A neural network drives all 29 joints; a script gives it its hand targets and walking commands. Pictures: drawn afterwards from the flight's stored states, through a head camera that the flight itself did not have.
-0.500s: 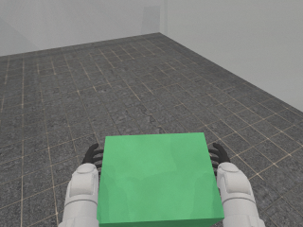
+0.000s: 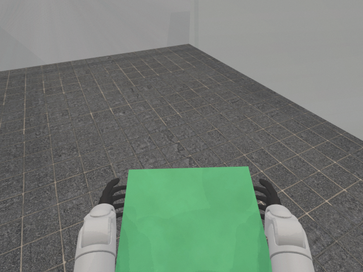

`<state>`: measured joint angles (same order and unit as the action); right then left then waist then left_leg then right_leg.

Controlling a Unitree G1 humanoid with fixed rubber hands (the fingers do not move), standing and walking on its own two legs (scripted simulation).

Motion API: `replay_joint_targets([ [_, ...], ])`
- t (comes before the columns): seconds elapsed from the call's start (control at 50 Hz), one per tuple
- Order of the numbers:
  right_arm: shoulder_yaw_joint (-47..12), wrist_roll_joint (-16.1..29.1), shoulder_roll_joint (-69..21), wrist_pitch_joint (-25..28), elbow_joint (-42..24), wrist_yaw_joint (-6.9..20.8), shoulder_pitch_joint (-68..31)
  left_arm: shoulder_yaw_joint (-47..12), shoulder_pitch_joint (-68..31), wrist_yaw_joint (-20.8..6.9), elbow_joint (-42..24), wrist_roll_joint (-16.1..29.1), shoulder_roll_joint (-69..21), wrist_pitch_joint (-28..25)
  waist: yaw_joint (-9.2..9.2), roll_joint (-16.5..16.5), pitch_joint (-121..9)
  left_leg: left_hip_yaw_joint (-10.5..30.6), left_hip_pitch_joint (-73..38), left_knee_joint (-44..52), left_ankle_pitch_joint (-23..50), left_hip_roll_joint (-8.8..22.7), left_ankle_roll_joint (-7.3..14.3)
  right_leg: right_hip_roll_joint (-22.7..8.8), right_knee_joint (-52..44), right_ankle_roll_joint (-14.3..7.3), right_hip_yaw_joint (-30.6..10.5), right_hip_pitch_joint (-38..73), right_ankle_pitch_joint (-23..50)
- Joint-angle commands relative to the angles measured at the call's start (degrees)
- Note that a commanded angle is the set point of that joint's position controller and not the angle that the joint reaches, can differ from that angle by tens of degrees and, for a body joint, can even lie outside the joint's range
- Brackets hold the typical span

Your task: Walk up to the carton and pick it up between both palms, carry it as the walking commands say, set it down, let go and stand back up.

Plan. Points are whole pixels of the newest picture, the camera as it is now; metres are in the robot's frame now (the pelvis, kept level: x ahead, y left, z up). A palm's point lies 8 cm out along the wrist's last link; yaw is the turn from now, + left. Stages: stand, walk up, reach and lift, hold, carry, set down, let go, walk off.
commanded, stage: hold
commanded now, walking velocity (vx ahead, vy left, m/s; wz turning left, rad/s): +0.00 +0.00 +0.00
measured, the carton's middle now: (190, 227) +0.28 -0.01 -0.05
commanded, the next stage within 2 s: carry in 0.66 s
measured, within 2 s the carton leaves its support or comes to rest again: neither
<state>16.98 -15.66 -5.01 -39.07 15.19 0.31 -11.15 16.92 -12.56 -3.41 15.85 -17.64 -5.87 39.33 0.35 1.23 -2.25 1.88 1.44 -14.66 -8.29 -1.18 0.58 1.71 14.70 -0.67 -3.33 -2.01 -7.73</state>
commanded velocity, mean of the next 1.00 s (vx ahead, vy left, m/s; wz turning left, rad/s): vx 0.00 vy -0.08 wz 0.00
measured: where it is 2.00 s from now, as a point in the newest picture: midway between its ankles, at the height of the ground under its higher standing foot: outside the picture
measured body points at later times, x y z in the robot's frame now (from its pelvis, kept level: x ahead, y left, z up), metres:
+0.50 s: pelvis -0.01 +0.00 +0.00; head -0.06 +0.01 +0.45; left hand +0.28 +0.19 +0.02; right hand +0.28 -0.19 +0.03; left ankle +0.00 +0.11 -0.75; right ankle +0.01 -0.11 -0.75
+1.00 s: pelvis -0.02 -0.02 -0.03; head -0.08 -0.01 +0.41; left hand +0.25 +0.18 +0.05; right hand +0.26 -0.20 +0.05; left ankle +0.00 +0.11 -0.75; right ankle +0.01 -0.11 -0.75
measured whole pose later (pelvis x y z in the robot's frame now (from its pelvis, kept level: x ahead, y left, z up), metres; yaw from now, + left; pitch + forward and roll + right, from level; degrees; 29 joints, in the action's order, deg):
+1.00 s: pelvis -0.02 -0.02 -0.03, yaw +0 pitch +0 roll -2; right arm 13.8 -10.7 -6.7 -55.1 -6.0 -3.0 -8.8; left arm 12.5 -8.4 4.9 -6.4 -9.1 -6.2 54.7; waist 1.2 -0.5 -8.8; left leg 3.6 21.6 -40.6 -19.1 1.5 -1.4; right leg 4.5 37.0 -2.5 0.5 -20.5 -16.7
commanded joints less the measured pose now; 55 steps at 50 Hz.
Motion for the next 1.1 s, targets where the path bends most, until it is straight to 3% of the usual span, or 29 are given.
replay_joint_targets([
  [0.0, -35.13, 17.21, -48.85, 2.8, -6.46, 20.49, -35.56, -34.87, -31.2, -16.23, -4.72, 17.44, -49.59, -2.46, 0.15, -1.61, -15.03, 1.15, -3.04, 0.58, 12.35, -3.33, -0.75, 3.67, -0.86, 0.64, -0.6, 2.76, 10.14],
  [0.04, -36.54, 18.7, -50.15, 3.38, -7.2, 20.39, -36.53, -35.51, -32.58, -16.32, -6.74, 18.04, -48.93, -3.14, 1.76, -2.74, -21.5, 1.64, -5.13, -0.79, 16.38, -3.0, -0.84, 3.01, 0.26, 1.25, -1.72, 3.32, 14.93],
  [0.08, -36.62, 17.14, -48.48, 2.66, -8.64, 19.58, -35.59, -35.52, -31.58, -16.55, -6.46, 19.17, -48.6, -2.94, 0.48, 0.71, -18.39, 1.12, -2.85, 0.13, 15.45, -3.29, -0.41, 3.19, -0.23, 1.52, -0.75, 5.58, 15.98],
  [0.12, -34.47, 15.17, -47.13, 2.31, -5.32, 19.52, -34.82, -32.26, -29.3, -17.05, 0.43, 17.24, -47.62, -2.41, 0.41, 0.87, -13.61, 0.93, -1.18, 1.44, 6.06, -3.37, 0.06, 3.03, -1.14, 1.07, -0.07, 1.9, 6.31],
  [0.14, -34.2, 14.96, -48.98, 2.53, -4.03, 20.16, -34.43, -34.54, -32.92, -17.23, -4.56, 17.9, -48.47, -3.09, -0.7, 1.68, -16.51, 1.32, -2.45, 0.83, 5.98, -3.48, -0.07, 3.16, -1.16, 1.08, -0.19, 1.92, 5.57],
  [0.16, -34.72, 15.79, -49.11, 2.98, -6.53, 20.65, -36.65, -33.46, -31.77, -17.47, -2.89, 16.94, -49.66, -3.04, 0.18, -1.79, -16.75, 0.48, -3.32, 0.07, 5.87, -4.5, -0.37, 2.89, -0.75, 0.75, -0.51, 2.0, 5.59],
  [0.22, -35.52, 15.72, -49.05, 2.67, -7.3, 19.76, -36.78, -33.2, -30.64, -17.54, -3.6, 17.39, -48.26, -2.97, 0.95, -0.77, -17.35, 0.64, -2.48, 0.1, 11.61, -3.94, -0.64, 3.08, -0.68, 1.08, -0.52, 4.66, 11.53],
  [0.3, -32.99, 15.46, -47.26, 2.29, -2.37, 20.37, -35.17, -33.82, -35.63, -17.56, -1.81, 18.8, -51.06, -2.64, -2.52, -2.96, -13.5, 2.38, -3.35, 1.5, 6.82, -3.25, -0.9, 3.12, -1.63, -0.4, -0.05, 0.66, 4.84],
  [0.38, -31.77, 14.29, -47.88, 2.57, -0.94, 20.83, -38.57, -30.47, -33.05, -17.76, 1.19, 15.74, -48.12, -2.79, -0.37, 1.2, -11.06, 1.25, -2.07, 1.31, 0.85, -3.52, 0.01, 2.78, -1.79, 0.17, 0.17, -0.51, -0.92],
  [0.4, -30.79, 14.09, -48.0, 2.33, -0.11, 21.42, -37.91, -30.5, -34.91, -18.2, 0.66, 16.03, -49.26, -2.99, -0.14, -1.09, -10.81, 1.07, -0.53, 2.35, -1.29, -3.79, -0.32, 3.33, -2.15, -0.35, 0.4, -0.49, -2.78],
  [0.48, -33.18, 16.19, -49.66, 2.7, -2.36, 21.6, -37.01, -32.48, -36.04, -17.06, -4.28, 17.82, -49.95, -3.69, -0.49, -1.18, -17.38, 2.43, -3.15, 0.1, 10.07, -2.78, -0.5, 3.35, -0.36, 0.19, -0.1, 1.97, 7.15],
  [0.5, -34.79, 17.31, -51.39, 2.68, -4.44, 21.54, -35.86, -33.12, -33.29, -17.27, -4.91, 18.0, -50.23, -3.57, 1.07, -2.94, -16.62, 1.4, -1.34, 0.38, 8.81, -3.66, -0.29, 2.69, -0.47, 0.57, -0.45, 3.51, 7.66],
  [0.52, -33.52, 16.16, -50.27, 2.29, -3.44, 21.26, -38.24, -31.01, -33.01, -16.88, -3.14, 17.19, -49.42, -3.09, 0.86, 1.59, -16.5, 1.34, -3.84, -0.11, 7.93, -3.48, 0.12, 2.68, -0.73, 0.85, -0.24, 2.19, 6.31],
  [0.54, -33.36, 16.08, -49.82, 2.11, -2.15, 21.29, -37.96, -30.46, -34.06, -17.38, -2.08, 16.66, -47.38, -3.26, 2.13, 0.92, -12.5, 0.73, 0.12, 1.08, 5.09, -3.64, 0.07, 2.46, -1.51, 1.09, -0.38, 1.61, 4.47],
  [0.62, -35.4, 16.24, -49.35, 2.52, -4.9, 20.35, -34.61, -33.47, -29.09, -17.0, -2.93, 17.77, -49.92, -2.48, -0.27, 0.06, -15.32, 1.74, -3.9, 0.41, 12.66, -3.46, -0.47, 3.06, -1.1, 0.94, -0.65, 3.03, 11.47],
  [0.64, -40.37, 19.3, -49.57, 2.31, -9.45, 19.96, -42.33, -39.62, -31.87, -17.38, -4.22, 21.13, -52.03, -2.01, -1.17, -0.45, -25.83, 1.82, 0.31, -13.84, 20.42, 9.63, 0.02, -10.37, 13.62, 0.35, 1.08, 0.67, 20.8],
  [0.66, -41.19, 19.28, -50.71, 1.04, -10.21, 20.07, -40.16, -40.56, -33.66, -17.11, -6.72, 21.77, -52.52, -1.21, -1.11, 0.25, -25.03, 2.15, 4.73, -15.67, 20.76, 9.68, 0.55, -8.9, 15.52, 0.02, 1.17, -0.08, 18.35],
  [0.7, -41.0, 20.19, -52.34, -0.36, -8.79, 19.79, -36.6, -41.42, -33.31, -16.21, -8.35, 23.18, -52.76, 0.05, -0.71, -6.17, -25.04, 3.84, 5.3, -16.37, 27.0, 11.18, 0.98, -7.73, 17.8, -0.57, 1.69, -7.39, 13.12],
  [0.72, -42.0, 21.41, -53.74, -1.08, -10.61, 19.33, -39.04, -41.96, -33.26, -16.23, -9.09, 24.33, -54.5, 0.88, -0.75, -6.46, -26.57, 5.66, 3.73, -17.42, 24.44, 12.78, 3.06, -7.07, 17.78, -0.35, 1.25, -9.07, 8.45],
  [0.78, -43.97, 23.1, -53.23, -4.84, -17.56, 18.14, -40.33, -43.06, -30.75, -15.24, -13.62, 26.15, -54.95, 4.7, -0.48, -0.1, -23.0, 6.86, 11.54, -16.81, 13.44, 13.63, 2.39, -7.15, 18.9, -0.84, -0.04, -8.02, 9.81],
  [0.8, -44.34, 23.88, -52.59, -6.05, -18.28, 17.47, -39.48, -44.98, -30.69, -14.17, -14.5, 26.9, -56.3, 6.19, -0.76, -4.39, -24.99, 8.22, 10.66, -16.9, 12.9, 14.4, 3.01, -6.19, 20.5, -1.05, -0.06, -9.9, 9.4],
  [0.86, -46.82, 26.12, -54.01, -10.1, -24.88, 16.06, -39.39, -48.98, -33.67, -12.62, -24.7, 30.67, -57.0, 9.87, -0.56, -3.5, -22.38, 11.29, 14.8, -14.74, 4.01, 16.3, 3.88, -4.43, 18.55, -0.97, 1.81, -11.0, -3.22],
  [0.92, -46.37, 26.84, -51.37, -14.71, -27.82, 14.05, -37.74, -49.68, -31.26, -10.63, -26.51, 31.75, -55.41, 15.13, -0.35, -9.71, -21.93, 14.19, 14.64, -12.58, -1.13, 17.01, 3.9, -2.17, 19.08, -1.2, 2.5, -16.96, -12.18],
  [0.94, -47.16, 27.7, -53.58, -16.44, -28.33, 13.53, -35.55, -52.02, -35.43, -9.56, -33.03, 33.3, -54.89, 16.58, -0.2, -13.35, -19.25, 11.16, 17.4, -14.36, -2.01, 15.5, 3.56, -3.58, 19.02, -1.82, 2.19, -17.26, -11.54],
  [0.98, -48.07, 28.2, -52.1, -19.45, -32.18, 11.97, -33.41, -51.78, -30.32, -7.76, -32.88, 32.94, -54.52, 19.77, -0.18, -7.79, -20.86, 9.42, 19.02, -15.61, -5.45, 13.62, 2.29, -3.28, 15.74, -2.33, 1.54, -15.01, -12.88],
  [1.0, -47.71, 28.13, -51.29, -21.03, -31.99, 11.2, -29.9, -51.41, -30.26, -7.06, -34.55, 33.6, -53.05, 21.54, -0.52, -9.56, -19.29, 10.27, 22.32, -14.52, -4.64, 13.84, 2.08, -4.17, 16.94, -2.22, 1.16, -12.88, -10.45],
  [1.02, -48.75, 28.86, -50.67, -22.84, -34.97, 10.09, -30.73, -50.06, -26.28, -6.18, -32.91, 32.77, -51.69, 23.32, -0.07, -2.5, -20.37, 5.22, 26.04, -19.5, -10.28, 11.37, 0.8, -6.72, 12.75, -3.37, -2.46, -10.63, -9.51],
  [1.06, -49.61, 30.41, -48.39, -25.4, -40.15, 8.93, -31.24, -49.69, -23.62, -4.47, -33.97, 32.57, -50.59, 25.95, -0.86, 2.24, -18.49, -1.94, 23.17, -25.34, -5.49, 7.39, -2.79, -11.0, 11.34, -4.95, -5.47, -14.63, 2.45],
  [1.08, -50.16, 30.42, -49.11, -26.57, -41.7, 7.91, -29.65, -51.16, -24.44, -3.78, -36.49, 34.2, -52.28, 26.93, -1.01, 5.33, -19.34, -0.91, 23.22, -24.92, -5.67, 6.64, -1.97, -11.62, 10.89, -5.26, -6.95, -13.2, 6.64],
])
